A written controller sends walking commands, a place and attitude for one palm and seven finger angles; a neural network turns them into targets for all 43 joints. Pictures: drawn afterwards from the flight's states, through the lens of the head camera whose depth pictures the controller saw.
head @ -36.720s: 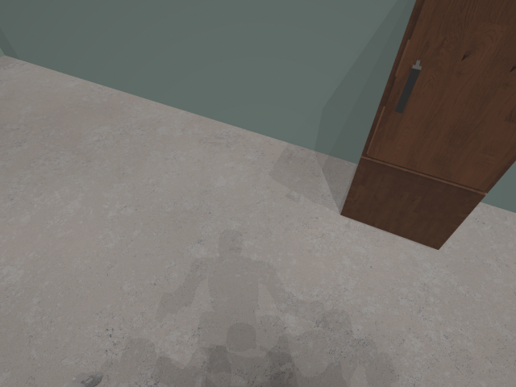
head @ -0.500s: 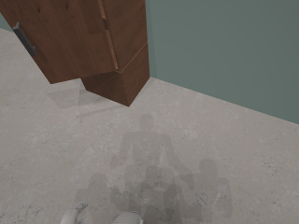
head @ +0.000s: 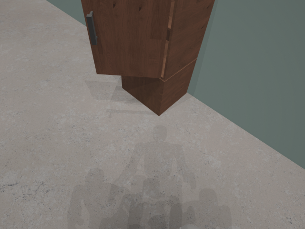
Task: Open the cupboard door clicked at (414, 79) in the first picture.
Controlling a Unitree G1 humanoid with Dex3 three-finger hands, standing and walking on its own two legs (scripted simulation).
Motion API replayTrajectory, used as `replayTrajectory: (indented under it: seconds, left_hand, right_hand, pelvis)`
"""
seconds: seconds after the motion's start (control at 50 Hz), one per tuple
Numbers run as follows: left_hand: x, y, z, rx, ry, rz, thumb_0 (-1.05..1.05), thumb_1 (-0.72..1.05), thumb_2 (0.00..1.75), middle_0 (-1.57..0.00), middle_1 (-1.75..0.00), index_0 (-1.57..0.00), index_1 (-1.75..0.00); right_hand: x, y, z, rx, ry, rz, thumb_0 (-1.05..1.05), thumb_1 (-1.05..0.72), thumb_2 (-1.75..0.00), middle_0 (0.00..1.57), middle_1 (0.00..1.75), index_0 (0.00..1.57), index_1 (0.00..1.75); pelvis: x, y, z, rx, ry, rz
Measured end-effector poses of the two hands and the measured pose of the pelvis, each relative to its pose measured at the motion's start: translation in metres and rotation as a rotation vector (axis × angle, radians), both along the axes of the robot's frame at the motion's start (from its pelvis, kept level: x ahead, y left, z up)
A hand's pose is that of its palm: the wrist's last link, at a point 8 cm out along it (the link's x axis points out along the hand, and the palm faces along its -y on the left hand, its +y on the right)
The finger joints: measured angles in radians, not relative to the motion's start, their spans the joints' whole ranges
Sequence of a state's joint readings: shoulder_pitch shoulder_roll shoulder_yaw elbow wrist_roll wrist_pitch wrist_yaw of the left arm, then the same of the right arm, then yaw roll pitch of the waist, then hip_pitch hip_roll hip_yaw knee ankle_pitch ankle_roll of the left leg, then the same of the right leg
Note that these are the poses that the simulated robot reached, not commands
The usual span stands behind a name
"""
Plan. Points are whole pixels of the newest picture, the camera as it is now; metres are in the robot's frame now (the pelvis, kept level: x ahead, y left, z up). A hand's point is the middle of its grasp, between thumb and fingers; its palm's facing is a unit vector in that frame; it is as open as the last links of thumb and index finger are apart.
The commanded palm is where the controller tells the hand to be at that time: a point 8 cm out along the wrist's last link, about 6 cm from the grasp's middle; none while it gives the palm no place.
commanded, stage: take the last steps up to it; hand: left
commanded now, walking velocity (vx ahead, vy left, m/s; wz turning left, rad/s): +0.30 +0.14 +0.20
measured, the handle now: (93, 28) +0.97 +0.40 -0.02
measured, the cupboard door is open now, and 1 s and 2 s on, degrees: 42 42 42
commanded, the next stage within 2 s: come to a stop and stand still in 1.14 s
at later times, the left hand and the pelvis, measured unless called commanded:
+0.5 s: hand (94, 227) +0.14 +0.17 -0.15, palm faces +0.16 -0.96 -0.25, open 7.2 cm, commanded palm none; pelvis +0.11 -0.02 +0.01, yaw +7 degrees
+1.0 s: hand (76, 179) +0.27 +0.28 -0.17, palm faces +0.19 -0.97 -0.17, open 7.4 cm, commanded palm none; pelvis +0.27 +0.10 +0.00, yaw +6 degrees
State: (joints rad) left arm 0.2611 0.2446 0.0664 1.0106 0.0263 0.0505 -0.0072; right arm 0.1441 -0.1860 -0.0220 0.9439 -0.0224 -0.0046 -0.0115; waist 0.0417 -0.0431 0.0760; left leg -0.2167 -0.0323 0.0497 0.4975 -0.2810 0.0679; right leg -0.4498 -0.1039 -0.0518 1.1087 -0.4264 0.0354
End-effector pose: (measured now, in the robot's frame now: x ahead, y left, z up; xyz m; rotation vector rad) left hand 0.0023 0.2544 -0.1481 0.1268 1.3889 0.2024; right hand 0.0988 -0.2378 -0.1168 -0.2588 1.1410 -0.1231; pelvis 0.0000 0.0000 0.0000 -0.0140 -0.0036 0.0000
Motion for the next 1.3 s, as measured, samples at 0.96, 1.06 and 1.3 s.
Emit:
replayTrajectory:
  seconds: [0.96,1.06,1.3]
  left_hand:
    - [0.209,0.057,-0.002,-0.047,0.03,0.148,0.01,0.91,0.89,-0.2,-0.3,-0.2,-0.29]
    - [0.308,0.087,0.015,0.012,-0.132,0.075,0.01,0.93,0.89,-0.2,-0.3,-0.2,-0.29]
    - [0.446,0.077,0.022,0.05,-0.263,-0.044,0.0,0.91,0.89,-0.2,-0.3,-0.2,-0.29]
  right_hand:
    - [0.271,0.116,-0.016,0.05,-0.005,0.079,-0.02,-0.94,-0.89,0.2,0.3,0.2,0.3]
    - [0.253,0.111,-0.018,0.049,0.094,0.025,-0.02,-0.94,-0.89,0.2,0.3,0.2,0.3]
    - [0.237,0.107,-0.043,0.109,0.372,-0.091,0.0,-0.91,-0.9,0.2,0.3,0.2,0.3]
  pelvis:
    - [0.26,0.094,-0.003,0.039,-0.002,0.115]
    - [0.291,0.102,0.003,0.049,0.0,0.101]
    - [0.374,0.092,-0.007,0.041,-0.014,0.084]
